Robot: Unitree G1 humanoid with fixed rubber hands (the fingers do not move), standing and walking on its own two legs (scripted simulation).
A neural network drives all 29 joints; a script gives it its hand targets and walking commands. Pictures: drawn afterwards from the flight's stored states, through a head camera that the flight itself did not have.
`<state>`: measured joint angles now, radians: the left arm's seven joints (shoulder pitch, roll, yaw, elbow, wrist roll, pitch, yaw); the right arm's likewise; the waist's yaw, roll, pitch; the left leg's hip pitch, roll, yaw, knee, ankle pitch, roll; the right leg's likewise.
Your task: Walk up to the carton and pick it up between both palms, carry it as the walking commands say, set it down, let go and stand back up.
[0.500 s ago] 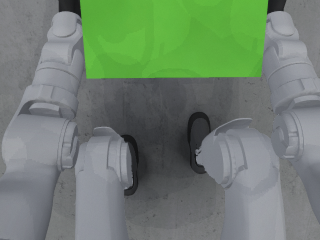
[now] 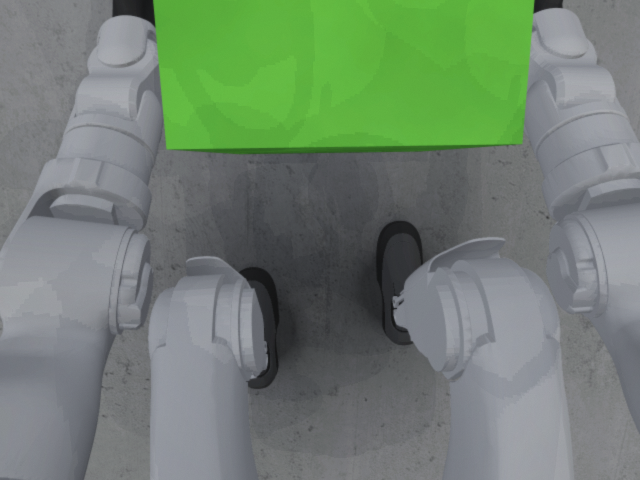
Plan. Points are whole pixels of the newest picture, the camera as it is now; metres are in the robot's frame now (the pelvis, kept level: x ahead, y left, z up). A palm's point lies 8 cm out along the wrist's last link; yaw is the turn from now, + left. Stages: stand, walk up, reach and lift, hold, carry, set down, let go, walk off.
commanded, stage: reach and lift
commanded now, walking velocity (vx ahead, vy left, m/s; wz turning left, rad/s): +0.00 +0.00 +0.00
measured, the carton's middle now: (334, 50) +0.52 -0.04 -0.23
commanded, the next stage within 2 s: none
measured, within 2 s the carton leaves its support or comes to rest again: leaves its support in 0.40 s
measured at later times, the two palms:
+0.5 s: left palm (126, 7) +0.55 +0.14 -0.14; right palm (543, 1) +0.52 -0.23 -0.15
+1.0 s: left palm out of the picture +0.55 +0.14 -0.07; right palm out of the picture +0.52 -0.23 -0.07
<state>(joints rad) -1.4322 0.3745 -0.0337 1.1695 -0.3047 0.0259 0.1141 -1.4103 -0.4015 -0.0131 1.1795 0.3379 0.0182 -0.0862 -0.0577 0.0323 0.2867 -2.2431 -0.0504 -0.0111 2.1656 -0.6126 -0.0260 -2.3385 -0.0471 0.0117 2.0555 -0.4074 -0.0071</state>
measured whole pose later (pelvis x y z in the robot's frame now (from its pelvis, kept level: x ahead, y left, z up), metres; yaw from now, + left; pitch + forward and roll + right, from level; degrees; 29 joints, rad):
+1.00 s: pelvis +0.01 +0.00 +0.04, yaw +1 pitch +47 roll +1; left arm -1.23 0.24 0.30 0.83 -0.03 0.30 0.03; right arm -1.19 -0.27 -0.36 0.79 0.02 0.31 0.01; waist -0.06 0.04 0.00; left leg -2.23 -0.06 -0.01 2.01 -0.59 -0.02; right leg -2.32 -0.05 0.01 1.91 -0.41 0.00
